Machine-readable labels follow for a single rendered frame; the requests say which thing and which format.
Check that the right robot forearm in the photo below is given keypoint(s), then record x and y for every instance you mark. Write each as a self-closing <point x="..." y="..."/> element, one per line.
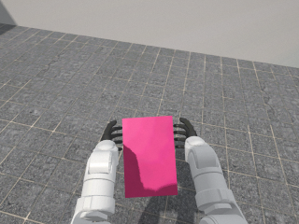
<point x="212" y="194"/>

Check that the carton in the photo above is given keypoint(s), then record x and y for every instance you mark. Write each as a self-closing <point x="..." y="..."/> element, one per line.
<point x="149" y="159"/>

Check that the robot right upper arm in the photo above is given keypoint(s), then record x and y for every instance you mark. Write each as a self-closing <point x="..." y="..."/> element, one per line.
<point x="223" y="219"/>

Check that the robot left hand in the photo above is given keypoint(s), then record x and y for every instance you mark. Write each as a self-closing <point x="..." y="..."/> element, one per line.
<point x="108" y="133"/>

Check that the left robot forearm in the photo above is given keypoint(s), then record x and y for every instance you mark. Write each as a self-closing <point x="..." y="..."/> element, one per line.
<point x="96" y="202"/>

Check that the robot right hand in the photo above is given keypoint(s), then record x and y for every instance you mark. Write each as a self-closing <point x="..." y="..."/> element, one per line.
<point x="189" y="131"/>

